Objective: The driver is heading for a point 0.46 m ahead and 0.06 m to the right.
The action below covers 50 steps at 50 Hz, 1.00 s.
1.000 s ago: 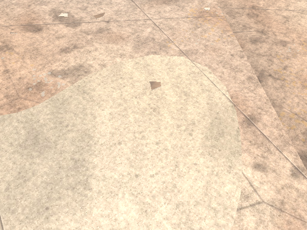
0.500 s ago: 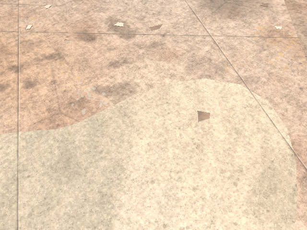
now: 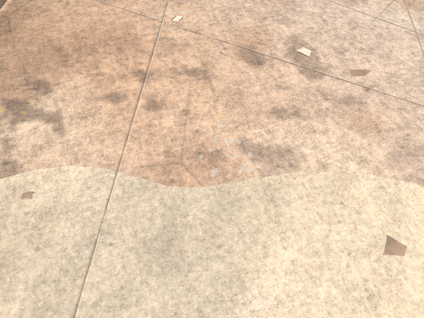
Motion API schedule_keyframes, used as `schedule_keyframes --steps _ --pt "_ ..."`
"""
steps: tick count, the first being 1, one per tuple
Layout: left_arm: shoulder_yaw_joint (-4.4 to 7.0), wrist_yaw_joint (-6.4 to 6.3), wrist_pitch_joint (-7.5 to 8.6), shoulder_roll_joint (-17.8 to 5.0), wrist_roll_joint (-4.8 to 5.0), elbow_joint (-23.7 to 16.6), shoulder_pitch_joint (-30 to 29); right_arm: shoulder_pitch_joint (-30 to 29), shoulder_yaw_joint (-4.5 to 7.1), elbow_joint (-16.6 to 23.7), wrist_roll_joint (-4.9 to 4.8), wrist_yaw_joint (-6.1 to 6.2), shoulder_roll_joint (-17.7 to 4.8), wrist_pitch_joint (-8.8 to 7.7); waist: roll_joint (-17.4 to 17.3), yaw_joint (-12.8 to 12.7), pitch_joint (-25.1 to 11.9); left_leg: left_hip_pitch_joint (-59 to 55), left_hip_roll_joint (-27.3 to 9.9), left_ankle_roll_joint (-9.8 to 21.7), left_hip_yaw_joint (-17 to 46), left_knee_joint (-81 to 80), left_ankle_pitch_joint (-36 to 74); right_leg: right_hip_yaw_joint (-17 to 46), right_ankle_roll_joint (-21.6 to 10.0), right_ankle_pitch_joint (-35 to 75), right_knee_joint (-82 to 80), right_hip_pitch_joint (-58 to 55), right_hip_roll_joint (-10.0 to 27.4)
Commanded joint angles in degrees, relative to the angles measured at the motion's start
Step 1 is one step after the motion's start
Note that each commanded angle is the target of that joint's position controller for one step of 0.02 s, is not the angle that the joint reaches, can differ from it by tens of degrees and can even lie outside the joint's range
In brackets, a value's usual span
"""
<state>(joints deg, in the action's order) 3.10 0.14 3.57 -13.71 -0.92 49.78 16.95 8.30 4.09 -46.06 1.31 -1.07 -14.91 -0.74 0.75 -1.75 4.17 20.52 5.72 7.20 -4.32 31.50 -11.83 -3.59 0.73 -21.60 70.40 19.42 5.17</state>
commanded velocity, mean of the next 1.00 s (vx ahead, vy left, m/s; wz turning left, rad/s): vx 0.11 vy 0.00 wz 0.10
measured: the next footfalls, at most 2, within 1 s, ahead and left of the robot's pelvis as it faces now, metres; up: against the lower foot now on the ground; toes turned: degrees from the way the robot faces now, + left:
right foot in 0.44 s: +0.33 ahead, -0.08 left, +0.00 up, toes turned +16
left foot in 0.86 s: +0.21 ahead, +0.09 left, +0.00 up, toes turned +0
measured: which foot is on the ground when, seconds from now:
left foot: down 0.00-0.44, up 0.46-0.84, down 0.86-1.00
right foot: up 0.00-0.42, down 0.44-0.88, up 0.90-1.00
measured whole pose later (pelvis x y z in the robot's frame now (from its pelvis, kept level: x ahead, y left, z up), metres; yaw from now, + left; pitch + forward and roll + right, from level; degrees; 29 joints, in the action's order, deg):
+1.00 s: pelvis +0.18 +0.00 +0.02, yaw +0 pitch +0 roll -1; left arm 5.2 0.9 -3.7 -18.5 -1.4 45.0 11.9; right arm 14.1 1.4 -45.6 1.6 3.0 -15.7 1.2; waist 2.8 -0.4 2.1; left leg 10.3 1.8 2.7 -0.2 23.0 -13.0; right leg 4.9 0.9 -21.7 57.5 29.8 -6.2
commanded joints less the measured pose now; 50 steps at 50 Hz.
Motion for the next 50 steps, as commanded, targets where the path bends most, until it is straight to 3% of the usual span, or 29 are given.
schedule_keyframes --steps 1,3,6,11,16,19,20,21,22,23,24,25,26,27,28,29,32,37,40,42,43,44,45,46,47,48,50 --pt "1.05 -0.15 0.03 -6.1 -1.31 -5.0 0.6 4.8 1.70 1.5 -1.19 1.27 -6.8 -1.22 0.1 0.3 -4.5 -15.0 -16.3 9.6 20.1 -15.6 31.1 4.7 0.7 2.1 -1.5 14.4 2.6" --pt "1.03 -0.10 -1.89 -5.5 -1.68 -5.1 1.9 5.6 1.55 1.4 -1.56 0.93 -7.3 -2.29 -0.3 -1.0 -5.7 -12.7 -14.5 9.2 16.8 -14.2 44.0 4.0 1.9 1.9 -4.1 11.9 1.5" --pt "0.74 -0.09 -3.00 -4.9 -1.34 -6.8 -1.3 8.5 1.95 1.0 -1.29 0.94 -9.1 -2.14 -2.0 -0.1 -6.3 -12.2 -12.2 7.4 15.1 -13.1 49.0 3.0 2.7 6.6 -8.9 13.6 0.1" --pt "0.29 -0.40 -3.54 -5.9 -0.82 -10.2 -10.0 13.4 1.89 0.8 -1.28 1.73 -9.3 -0.72 -4.4 3.4 -6.2 -17.0 -11.5 4.0 18.0 -10.5 48.2 3.8 2.4 12.6 -17.3 17.7 -1.6" --pt "-0.28 -0.74 -3.00 -7.0 -0.19 -12.4 -15.1 16.1 2.16 1.0 -0.59 2.58 -9.9 0.53 -5.1 5.7 -5.2 -23.1 -12.5 3.6 22.9 -5.6 50.2 5.2 0.9 11.3 -25.2 18.5 -4.4" --pt "-0.33 -1.12 -2.28 -8.1 0.14 -11.6 -11.1 13.4 2.25 2.1 -0.08 2.78 -10.4 1.01 -5.7 3.8 -5.3 -22.1 -12.0 2.2 24.5 -1.5 50.2 5.5 -1.0 9.0 -33.1 11.0 -6.0" --pt "-0.23 -1.34 -2.00 -8.4 0.04 -10.4 -7.7 11.6 2.06 2.6 -0.24 2.74 -10.0 0.84 -6.0 2.3 -6.0 -19.9 -10.8 0.6 23.6 0.8 51.1 4.4 -2.2 10.0 -37.6 4.4 -6.8" --pt "-0.13 -1.66 -1.46 -8.3 -0.41 -9.2 -3.9 10.5 1.75 2.6 -1.01 2.66 -9.6 0.37 -5.1 -0.1 -7.0 -17.6 -8.9 -1.2 22.4 5.0 50.0 3.4 -3.5 17.5 -44.5 -3.6 -6.9" --pt "0.07 -2.02 -0.60 -9.5 -0.83 -8.6 0.3 10.1 1.01 3.4 -1.63 2.47 -7.9 -0.40 -1.6 -2.0 -10.8 -12.7 -6.0 -3.3 20.8 12.7 38.7 9.6 -5.9 34.8 -47.1 -14.5 -0.2" --pt "0.10 -1.99 -0.63 -12.6 -0.32 -9.7 0.2 17.2 0.29 3.6 -1.65 2.50 -3.9 -0.63 11.5 1.6 -16.5 -4.1 3.5 -5.4 14.4 27.7 -11.9 26.2 -14.0 71.7 -43.4 -25.3 16.2" --pt "-0.46 -1.62 -1.61 -10.3 1.10 -8.9 0.5 21.9 0.56 1.2 -0.89 2.94 -6.0 0.58 12.1 3.0 -20.8 -3.1 5.5 -5.7 14.5 32.7 -26.1 36.8 -20.7 69.3 -46.2 -21.2 20.3" --pt "-1.59 -0.98 -1.73 -6.3 1.41 -9.2 -3.5 20.3 0.41 -1.0 0.49 2.97 -6.7 1.63 4.5 4.2 -13.4 -2.6 2.6 -6.2 16.5 34.1 -23.3 33.1 -19.7 56.6 -48.3 -14.5 16.6" --pt "-2.25 -0.75 -1.98 -4.4 1.02 -9.4 -7.0 15.7 0.19 -0.5 0.93 2.72 -6.7 2.21 2.7 4.2 -8.8 -1.8 1.0 -6.8 14.6 31.2 -21.0 27.7 -16.9 46.2 -49.9 -10.2 12.1" --pt "-2.26 -0.71 -2.45 -4.9 0.46 -9.3 -8.7 13.3 0.03 0.1 0.67 2.48 -6.6 2.80 4.0 4.8 -6.5 -1.8 -0.7 -7.4 12.0 27.2 -19.6 24.2 -14.2 39.1 -51.7 -8.2 8.6" --pt "-1.34 -0.81 -2.92 -7.7 0.25 -8.9 -8.7 12.2 -0.04 0.6 0.41 2.25 -6.9 3.32 7.2 4.8 -5.4 -2.1 -1.3 -8.0 9.6 24.1 -18.3 22.1 -12.6 34.5 -52.7 -6.9 5.6" --pt "-0.56 -0.71 -3.41 -9.5 -0.03 -8.3 -7.6 12.1 -0.32 0.2 0.19 2.16 -6.7 3.57 8.1 4.4 -5.7 -2.5 -0.7 -8.4 7.7 22.6 -17.7 21.1 -11.7 32.9 -52.8 -7.1 3.6" --pt "0.90 -0.36 -4.10 -11.6 0.45 -7.4 -4.1 9.1 -0.79 0.9 -0.37 2.42 -6.1 3.83 6.7 2.8 -7.5 -0.6 -0.6 -9.0 7.1 19.1 -17.6 23.9 -12.0 24.4 -53.7 -9.8 3.6" --pt "2.22 0.15 -5.52 -11.2 0.01 -7.6 -4.6 5.0 -1.35 2.2 -0.71 2.97 -5.5 3.34 8.0 1.7 -7.1 -2.3 -1.1 -8.0 7.1 12.6 -14.5 28.0 -11.9 6.8 -57.3 -5.7 2.7" --pt "2.93 0.57 -6.38 -11.3 -0.08 -8.0 -6.0 7.3 -1.57 1.8 -1.13 3.33 -5.3 2.46 8.6 2.5 -7.3 -8.1 -0.2 -6.3 6.5 4.4 -12.1 29.7 -10.0 3.6 -58.0 -2.1 1.6" --pt "3.15 0.56 -6.98 -11.0 0.49 -8.4 -7.9 11.5 -1.51 0.8 -0.95 3.90 -5.3 1.73 8.2 4.8 -6.5 -15.4 0.0 -4.4 6.1 -8.0 -6.3 29.3 -6.6 -0.4 -56.6 2.6 -0.8" --pt "2.82 0.49 -6.90 -9.6 0.94 -9.0 -7.7 12.1 -0.88 1.0 -0.36 4.48 -8.1 1.37 4.2 4.7 -5.4 -18.3 -4.8 -2.8 11.2 -15.5 -9.8 26.4 -3.3 -4.9 -53.0 7.0 -4.3" --pt "2.18 0.51 -6.56 -6.4 1.78 -10.4 -6.5 10.7 0.40 2.5 0.43 4.93 -14.0 1.38 -9.1 3.4 -6.1 -19.4 -19.8 2.1 28.4 -22.2 -19.3 17.5 -0.4 -9.6 -38.7 13.5 -11.2" --pt "2.90 -0.07 -6.20 -8.9 0.17 -9.5 -6.2 3.0 0.80 4.3 1.06 4.65 -15.3 1.52 -11.8 2.3 -1.1 -7.5 -27.8 6.5 34.3 -25.1 -16.5 8.7 0.2 -8.7 -24.0 14.9 -14.2" --pt "3.67 -0.05 -6.22 -11.4 -0.65 -8.5 -5.6 1.2 -0.33 4.9 1.08 4.41 -10.8 1.29 -5.7 0.4 -0.9 -2.7 -25.5 7.0 28.8 -22.5 -7.5 10.3 0.0 -6.2 -14.7 9.8 -10.5" --pt "3.77 0.32 -6.43 -10.6 -0.62 -7.2 -2.7 -1.6 -1.28 5.5 0.58 4.23 -7.5 0.98 -4.3 -2.1 -1.2 -2.0 -21.3 5.1 22.2 -20.5 -0.1 9.6 -0.2 -3.2 -9.8 8.2 -10.6" --pt "3.67 0.54 -6.86 -10.0 -0.80 -6.3 -0.7 -2.8 -1.59 6.0 0.31 4.12 -6.7 0.71 -5.3 -2.9 -1.9 -4.0 -18.5 3.6 17.2 -18.9 5.6 8.6 0.1 -1.1 -5.8 8.7 -10.2" --pt "3.30 1.24 -7.45 -9.5 -0.67 -6.1 -0.5 -0.9 -1.62 6.3 0.21 4.13 -6.8 0.49 -7.6 -1.3 -2.9 -9.6 -16.7 3.7 12.1 -16.1 16.4 6.5 1.2 -0.8 -3.4 11.6 -9.2"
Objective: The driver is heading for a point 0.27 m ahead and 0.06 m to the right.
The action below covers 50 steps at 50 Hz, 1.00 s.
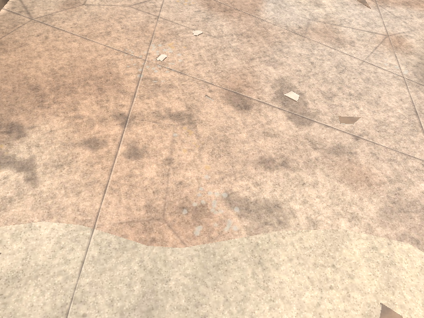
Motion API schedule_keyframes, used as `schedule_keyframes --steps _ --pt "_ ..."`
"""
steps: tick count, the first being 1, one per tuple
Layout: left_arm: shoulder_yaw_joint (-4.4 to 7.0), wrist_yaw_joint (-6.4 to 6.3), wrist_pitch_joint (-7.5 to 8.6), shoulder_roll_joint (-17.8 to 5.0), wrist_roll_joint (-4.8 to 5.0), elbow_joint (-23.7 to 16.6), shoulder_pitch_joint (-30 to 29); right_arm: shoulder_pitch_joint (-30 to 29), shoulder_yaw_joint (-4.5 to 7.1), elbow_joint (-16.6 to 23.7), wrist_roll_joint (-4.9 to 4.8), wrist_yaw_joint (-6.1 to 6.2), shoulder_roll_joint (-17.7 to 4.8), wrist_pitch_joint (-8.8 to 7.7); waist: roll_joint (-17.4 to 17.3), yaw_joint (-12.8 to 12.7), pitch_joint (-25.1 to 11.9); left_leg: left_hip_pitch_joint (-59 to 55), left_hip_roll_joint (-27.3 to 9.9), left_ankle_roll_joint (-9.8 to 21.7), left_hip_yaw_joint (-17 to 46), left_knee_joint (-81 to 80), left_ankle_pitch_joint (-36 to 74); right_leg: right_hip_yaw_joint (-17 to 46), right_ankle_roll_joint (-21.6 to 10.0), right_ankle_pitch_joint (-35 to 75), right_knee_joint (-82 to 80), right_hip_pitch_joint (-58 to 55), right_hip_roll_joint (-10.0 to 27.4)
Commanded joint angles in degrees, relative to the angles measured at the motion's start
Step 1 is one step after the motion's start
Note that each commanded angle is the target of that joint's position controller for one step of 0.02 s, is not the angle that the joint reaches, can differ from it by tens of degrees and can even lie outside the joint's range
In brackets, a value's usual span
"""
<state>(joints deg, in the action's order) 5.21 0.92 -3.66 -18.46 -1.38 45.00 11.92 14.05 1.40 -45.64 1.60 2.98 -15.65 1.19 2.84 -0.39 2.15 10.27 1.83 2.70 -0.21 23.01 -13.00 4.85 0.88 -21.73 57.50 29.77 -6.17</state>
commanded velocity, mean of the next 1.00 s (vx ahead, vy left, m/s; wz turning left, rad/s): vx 0.00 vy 0.00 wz -0.36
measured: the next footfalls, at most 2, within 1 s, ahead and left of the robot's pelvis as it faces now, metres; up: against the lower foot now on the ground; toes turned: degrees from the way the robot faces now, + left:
right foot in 0.30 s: -0.01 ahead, -0.12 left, +0.00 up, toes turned -14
left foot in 0.78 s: +0.08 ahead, +0.06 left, +0.00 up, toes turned -22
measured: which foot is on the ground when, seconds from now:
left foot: down 0.00-0.30, up 0.32-0.76, down 0.78-1.00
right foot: up 0.00-0.28, down 0.30-1.00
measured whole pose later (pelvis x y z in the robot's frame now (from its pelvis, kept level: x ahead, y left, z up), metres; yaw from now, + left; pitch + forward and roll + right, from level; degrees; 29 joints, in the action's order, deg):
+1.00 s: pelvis +0.01 -0.01 +0.00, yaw -21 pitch -1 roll +0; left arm 0.0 -0.8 -1.4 -14.7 -0.8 51.6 13.3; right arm 10.3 -0.6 -48.3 0.4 1.3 -13.3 0.3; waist 1.3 -0.8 1.9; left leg 9.0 1.9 2.3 -0.1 23.0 -12.5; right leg 6.1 -1.4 -12.7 21.9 7.5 -4.0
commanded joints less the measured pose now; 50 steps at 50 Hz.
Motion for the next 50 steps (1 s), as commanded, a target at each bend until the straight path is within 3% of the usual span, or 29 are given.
schedule_keyframes --steps 1,4,7,12,14,15,16,17,18,19,20,21,22,24,32,35,37,38,39,40,41,42,44,46,50 --pt "0.92 0.76 -0.37 -4.4 -0.01 -2.1 2.7 -4.2 1.23 5.5 -0.06 -0.02 -6.3 -1.39 -9.7 -1.2 -1.0 -2.6 -13.1 8.5 7.1 -6.5 21.1 -2.5 1.7 -0.8 7.8 2.9 2.7" --pt "0.17 1.52 -0.69 -3.4 0.38 -4.5 -2.1 1.9 2.14 3.9 -0.18 -0.14 -8.2 -1.29 -10.6 2.5 -2.1 -11.5 -15.8 9.9 7.1 -4.0 27.6 -3.3 2.8 -2.8 0.5 4.9 4.0" --pt "-0.38 1.96 -0.96 -2.7 0.84 -5.9 -3.8 2.1 2.79 3.8 0.03 -0.78 -9.4 -1.18 -12.0 3.3 -2.8 -11.4 -16.8 9.5 4.9 -2.3 29.0 -5.5 2.1 -5.0 -7.2 -0.1 4.8" --pt "-0.64 1.69 -0.63 -2.6 1.63 -7.5 -3.4 0.4 3.79 3.8 -0.09 -1.98 -11.1 -0.97 -14.1 2.5 -4.1 -7.5 -17.9 7.8 1.7 2.0 31.2 -9.6 -0.7 -4.4 -19.5 -10.3 3.9" --pt "-0.72 1.18 0.23 -2.2 0.88 -6.9 -0.4 -0.9 4.04 3.7 -0.95 -1.98 -11.1 -0.71 -11.3 -0.5 -4.9 -3.1 -16.5 4.1 -1.7 8.2 24.3 -9.8 -2.3 6.9 -33.4 -18.4 3.1" --pt "-0.06 0.57 1.07 -5.0 -0.01 -6.5 1.7 0.9 3.88 3.5 -0.77 -2.04 -10.0 -0.65 -4.4 -1.5 -6.2 4.2 -14.2 0.4 -4.8 16.6 13.9 -1.8 -3.7 12.2 -39.6 -26.4 7.1" --pt "1.44 0.14 1.98 -13.1 0.04 -8.0 2.4 1.3 2.33 6.8 0.20 -2.38 -4.0 -0.17 12.2 0.2 -6.3 21.9 -6.0 -4.5 -9.2 31.1 -20.2 22.5 -9.0 32.4 -40.5 -34.3 25.4" --pt "2.63 0.22 2.06 -15.3 1.07 -6.5 8.2 -4.0 2.27 8.4 0.34 -1.40 -5.7 0.87 9.5 -4.8 -6.5 23.9 -2.3 -4.6 -0.8 38.0 -25.4 24.5 -17.8 46.2 -37.9 -29.8 29.1" --pt "1.82 0.04 1.94 -12.0 1.30 -6.0 7.0 -4.0 2.49 7.9 -0.22 -1.35 -6.5 1.35 5.1 -2.9 -3.7 24.8 -3.8 -4.6 1.4 42.0 -21.8 19.6 -18.6 44.9 -37.6 -28.6 26.0" --pt "0.92 -0.28 1.68 -9.0 1.41 -6.6 2.7 -3.6 2.65 7.0 -0.83 -1.63 -6.9 1.15 3.5 -1.0 -0.8 24.5 -4.5 -4.4 2.4 41.4 -16.4 15.1 -16.6 39.9 -38.5 -25.6 21.8" --pt "0.40 -0.65 1.36 -7.4 1.23 -7.5 -1.3 -3.1 2.97 6.4 -0.77 -1.80 -7.7 0.75 3.4 0.6 -0.1 24.2 -4.9 -4.5 2.6 39.2 -12.4 12.5 -14.0 35.9 -39.0 -25.0 17.9" --pt "0.22 -1.00 1.31 -6.8 1.49 -7.9 -2.1 -1.9 3.25 5.9 -0.08 -2.08 -8.5 0.69 4.5 0.9 -1.1 23.0 -4.4 -4.9 2.1 39.3 -10.2 11.2 -13.5 38.7 -38.7 -25.1 16.3" --pt "-0.01 -0.98 1.37 -6.4 1.50 -7.8 -1.8 -0.4 3.27 5.1 0.12 -2.41 -8.5 0.77 4.0 1.1 -3.4 21.6 -3.7 -5.3 1.6 39.9 -8.9 10.0 -13.4 41.6 -38.3 -26.1 15.6" --pt "-0.10 -0.87 1.82 -6.4 1.46 -7.3 -0.3 0.2 2.99 4.8 -0.38 -2.79 -7.3 1.08 2.5 0.9 -5.2 20.2 -3.3 -5.6 1.2 38.3 -7.9 9.2 -13.4 42.5 -38.1 -26.8 15.6" --pt "-0.94 -1.25 2.20 -6.2 0.04 -5.0 2.3 -3.3 2.02 4.9 -0.70 -2.23 -5.3 1.82 4.0 -1.5 -2.4 13.6 -2.3 -4.0 0.9 22.7 -9.2 12.3 -13.8 29.9 -39.0 -23.0 16.1" --pt "-1.41 -1.28 2.18 -5.9 -0.23 -4.2 1.1 -2.7 1.71 4.3 -1.23 -1.72 -5.0 1.54 4.1 -1.0 -2.2 7.3 -1.2 -2.8 0.5 15.9 -9.8 13.6 -13.3 30.8 -37.5 -20.1 16.1" --pt "-2.00 -1.57 2.16 -5.2 0.29 -3.7 -0.8 -0.2 1.30 3.1 -1.28 -1.32 -3.9 1.05 2.8 1.2 -2.4 0.4 -0.8 -1.9 0.1 4.8 -4.2 13.9 -11.4 30.7 -35.4 -18.0 15.1" --pt "-2.52 -1.78 2.32 -4.3 0.72 -3.4 -1.0 1.1 0.97 2.4 -0.89 -1.02 -3.5 0.40 1.0 2.4 -2.5 -5.6 -2.3 -1.4 1.8 -4.4 4.2 13.7 -8.9 27.3 -34.4 -15.2 14.0" --pt "-3.49 -1.73 2.87 -1.6 0.75 -3.4 0.7 1.4 1.01 2.4 0.11 -0.48 -5.7 -0.54 -4.1 1.1 -4.3 -11.0 -9.8 -0.3 9.7 -7.9 8.4 12.0 -5.9 20.1 -32.1 -12.3 11.4" --pt "-3.77 -1.62 2.89 -0.2 1.25 -2.7 4.7 -3.1 1.24 3.5 -0.09 -0.60 -9.8 -1.09 -10.9 -3.1 -3.8 -7.9 -17.3 3.8 17.9 -7.8 18.8 5.5 -4.0 6.6 -30.8 -11.8 4.3" --pt "-3.43 -1.95 2.17 -2.2 0.64 -0.9 4.8 -3.7 0.90 2.8 -0.81 -1.32 -7.9 -1.11 -10.7 -1.9 -4.2 -0.7 -18.7 7.4 16.6 -6.0 19.6 2.7 -3.5 1.4 -31.1 -19.7 4.1" --pt "-3.55 -1.93 1.96 -2.2 0.35 -0.2 4.1 -5.5 0.06 2.8 -0.75 -1.81 -5.7 -1.33 -10.6 -2.6 -3.0 1.0 -15.3 5.9 14.0 -5.9 15.6 3.2 -3.7 5.5 -34.0 -22.1 4.8" --pt "-3.40 -1.65 2.16 -3.1 0.25 1.0 1.6 -4.9 -0.15 2.0 -0.67 -1.76 -5.6 -1.31 -11.3 -0.9 -1.3 1.1 -9.5 1.6 10.2 -6.2 6.9 4.9 -3.6 13.4 -36.3 -22.4 6.0" --pt "-3.44 -1.51 2.61 -3.3 0.48 2.7 2.5 -3.4 0.06 0.7 -1.13 -1.42 -6.3 -1.39 -8.5 -0.4 -1.2 -2.2 -8.2 1.1 8.6 -5.3 8.7 5.4 -3.2 16.7 -36.9 -20.3 7.0" --pt "-4.02 -2.21 3.03 -1.9 0.71 6.1 2.5 -2.7 -0.17 -1.4 -1.18 -1.48 -5.4 -1.49 -4.0 0.3 -1.5 -4.7 -8.0 1.5 7.9 -4.3 9.8 5.7 -2.6 16.5 -38.8 -19.4 7.5"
